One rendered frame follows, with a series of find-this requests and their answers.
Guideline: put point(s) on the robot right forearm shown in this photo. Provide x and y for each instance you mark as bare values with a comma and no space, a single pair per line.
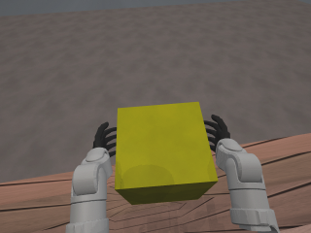
249,203

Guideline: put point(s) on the carton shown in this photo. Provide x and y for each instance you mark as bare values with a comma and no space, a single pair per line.
163,154

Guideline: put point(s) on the robot left forearm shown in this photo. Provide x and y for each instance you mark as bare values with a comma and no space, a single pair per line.
88,212

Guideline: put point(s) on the right robot hand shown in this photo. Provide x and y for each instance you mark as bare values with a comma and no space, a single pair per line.
221,132

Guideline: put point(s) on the left robot hand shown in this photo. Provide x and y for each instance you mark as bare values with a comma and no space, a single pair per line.
101,142

